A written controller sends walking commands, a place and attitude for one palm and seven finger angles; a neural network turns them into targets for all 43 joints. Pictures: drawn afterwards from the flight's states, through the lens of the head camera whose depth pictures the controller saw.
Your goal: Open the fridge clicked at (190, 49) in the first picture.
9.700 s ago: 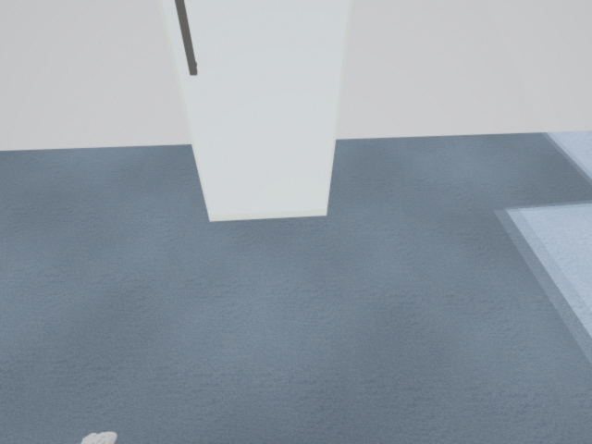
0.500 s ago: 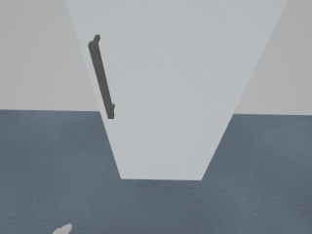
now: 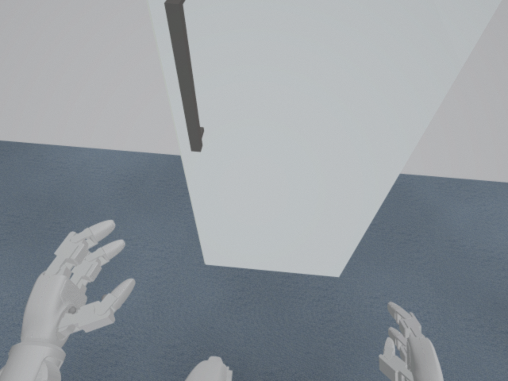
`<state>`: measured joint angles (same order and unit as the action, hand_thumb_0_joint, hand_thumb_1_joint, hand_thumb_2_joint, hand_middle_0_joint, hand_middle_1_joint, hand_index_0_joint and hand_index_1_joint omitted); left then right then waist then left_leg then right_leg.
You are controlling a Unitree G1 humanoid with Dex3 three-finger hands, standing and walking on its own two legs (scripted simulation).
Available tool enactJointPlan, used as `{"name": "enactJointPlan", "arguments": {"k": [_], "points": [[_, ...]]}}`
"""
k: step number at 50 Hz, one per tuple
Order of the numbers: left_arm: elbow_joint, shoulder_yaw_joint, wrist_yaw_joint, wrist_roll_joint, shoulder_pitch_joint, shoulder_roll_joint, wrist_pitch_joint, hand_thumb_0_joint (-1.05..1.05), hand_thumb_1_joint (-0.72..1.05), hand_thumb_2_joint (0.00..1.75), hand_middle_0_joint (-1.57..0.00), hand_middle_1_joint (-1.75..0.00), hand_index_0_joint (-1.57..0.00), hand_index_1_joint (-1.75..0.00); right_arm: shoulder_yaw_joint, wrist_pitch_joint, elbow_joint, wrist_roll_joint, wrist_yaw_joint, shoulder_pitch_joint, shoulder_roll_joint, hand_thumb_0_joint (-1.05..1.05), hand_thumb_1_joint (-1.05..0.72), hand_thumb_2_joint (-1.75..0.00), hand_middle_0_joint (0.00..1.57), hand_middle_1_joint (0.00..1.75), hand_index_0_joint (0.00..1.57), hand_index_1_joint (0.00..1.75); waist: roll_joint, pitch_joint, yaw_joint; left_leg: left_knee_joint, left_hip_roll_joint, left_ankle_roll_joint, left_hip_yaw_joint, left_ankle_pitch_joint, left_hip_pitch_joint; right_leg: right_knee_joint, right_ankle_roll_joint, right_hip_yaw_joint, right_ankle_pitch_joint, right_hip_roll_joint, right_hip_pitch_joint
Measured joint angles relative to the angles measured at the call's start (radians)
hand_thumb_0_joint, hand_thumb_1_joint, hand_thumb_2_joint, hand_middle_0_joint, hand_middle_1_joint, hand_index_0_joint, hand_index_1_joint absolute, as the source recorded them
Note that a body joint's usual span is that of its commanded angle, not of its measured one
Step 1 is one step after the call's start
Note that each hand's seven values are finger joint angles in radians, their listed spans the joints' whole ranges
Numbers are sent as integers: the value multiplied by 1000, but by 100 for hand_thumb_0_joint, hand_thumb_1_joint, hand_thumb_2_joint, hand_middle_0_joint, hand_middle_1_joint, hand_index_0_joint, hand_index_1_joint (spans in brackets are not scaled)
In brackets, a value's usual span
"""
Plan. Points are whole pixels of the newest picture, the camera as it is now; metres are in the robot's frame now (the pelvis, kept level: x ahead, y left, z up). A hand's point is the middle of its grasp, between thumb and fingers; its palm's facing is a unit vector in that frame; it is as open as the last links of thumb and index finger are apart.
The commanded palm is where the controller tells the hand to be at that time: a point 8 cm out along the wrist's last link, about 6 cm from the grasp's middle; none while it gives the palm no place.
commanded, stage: raise the hand to about handle height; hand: left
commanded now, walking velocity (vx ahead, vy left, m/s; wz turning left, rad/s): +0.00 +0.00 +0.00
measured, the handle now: (190, 82) +0.55 +0.17 +0.17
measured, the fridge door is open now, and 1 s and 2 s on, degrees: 0 0 0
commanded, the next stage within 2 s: move the hooked fingers beside the handle in 1.52 s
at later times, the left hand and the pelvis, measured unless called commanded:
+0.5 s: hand (71, 240) +0.25 +0.26 +0.13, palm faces +0.04 -1.00 -0.06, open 12.6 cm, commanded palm +0.22 +0.32 +0.14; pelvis +0.01 +0.03 +0.03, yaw -1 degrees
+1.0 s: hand (27, 184) +0.28 +0.29 +0.20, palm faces +0.07 -1.00 -0.05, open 14.0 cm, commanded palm +0.25 +0.34 +0.20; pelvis +0.01 +0.02 +0.05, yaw +0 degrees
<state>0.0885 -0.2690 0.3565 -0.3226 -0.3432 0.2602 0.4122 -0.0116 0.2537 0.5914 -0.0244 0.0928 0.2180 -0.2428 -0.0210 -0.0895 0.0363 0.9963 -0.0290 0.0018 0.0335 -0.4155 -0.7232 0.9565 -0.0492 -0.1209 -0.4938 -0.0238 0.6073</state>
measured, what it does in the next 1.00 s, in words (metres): rises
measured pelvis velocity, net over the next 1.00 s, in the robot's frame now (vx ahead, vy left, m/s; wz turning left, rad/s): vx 0.01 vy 0.02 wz -0.01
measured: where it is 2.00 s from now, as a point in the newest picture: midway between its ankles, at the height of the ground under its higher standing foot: outside the picture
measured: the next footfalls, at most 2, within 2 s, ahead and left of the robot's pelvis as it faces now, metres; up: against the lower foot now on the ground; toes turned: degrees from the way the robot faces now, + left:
none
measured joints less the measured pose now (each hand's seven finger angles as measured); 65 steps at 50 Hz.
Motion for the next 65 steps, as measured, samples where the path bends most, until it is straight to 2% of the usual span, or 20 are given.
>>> {"name": "enactJointPlan", "arguments": {"k": [4,7,11,16,23,37,55,60,65], "points": [[4,-10,27,-12,52,33,-72,1,32,65,-24,-67,-24,-66,-16,-4,16,-4,0,15,15,1,-90,-90,20,30,20,30,-6,7,-15,-47,-1,-6,-11,18,32,-53,7,11,27,-2,-30],[0,-28,23,-26,56,44,-121,1,25,62,-25,-71,-25,-71,-19,-7,16,-6,-4,33,24,1,-90,-90,21,30,20,30,-8,6,-27,-92,-1,-13,-28,32,69,-95,14,29,46,-1,-59],[-25,-46,-2,-32,43,43,-145,1,16,58,-25,-77,-25,-77,-17,-6,9,-5,-10,57,19,1,-90,-90,21,30,20,30,-12,5,-34,-135,4,-22,-45,45,108,-136,24,45,64,3,-92],[-39,-52,-9,-31,56,45,-158,1,5,53,-26,-85,-26,-84,-17,-4,9,-8,-9,69,-2,1,-90,-90,21,30,20,30,-14,12,-27,-161,13,-32,-50,53,138,-165,35,50,75,12,-125],[-55,-50,-8,-20,101,61,-210,0,-12,46,-27,-95,-27,-95,-25,3,9,-14,1,55,-14,1,-90,-90,20,30,20,30,-13,25,-15,-205,23,-40,-50,70,198,-218,43,49,95,19,-189],[9,-111,39,-29,259,119,-356,-1,-42,33,-29,-115,-29,-114,-63,-4,3,-26,18,21,-1,1,-90,-90,21,30,20,30,-19,46,11,-330,30,-40,-45,127,333,-349,43,45,155,21,-327],[116,-179,91,-34,431,194,-464,-1,-50,30,-30,-120,-30,-119,-68,-20,30,-44,30,31,-18,1,-90,-90,20,30,20,30,-30,69,14,-447,26,-25,-41,183,435,-453,29,43,204,12,-423],[120,-177,98,-33,418,187,-482,-1,-50,30,-30,-120,-30,-119,-61,-25,22,-46,21,32,-24,1,-90,-90,20,30,20,30,-33,65,9,-454,23,-22,-47,186,435,-452,26,48,205,10,-416],[105,-174,85,-29,401,165,-470,-1,-50,30,-30,-120,-30,-120,-55,-26,21,-44,23,31,-24,1,-90,-90,20,30,20,30,-29,69,11,-453,19,-17,-47,183,437,-447,21,49,200,6,-416]]}}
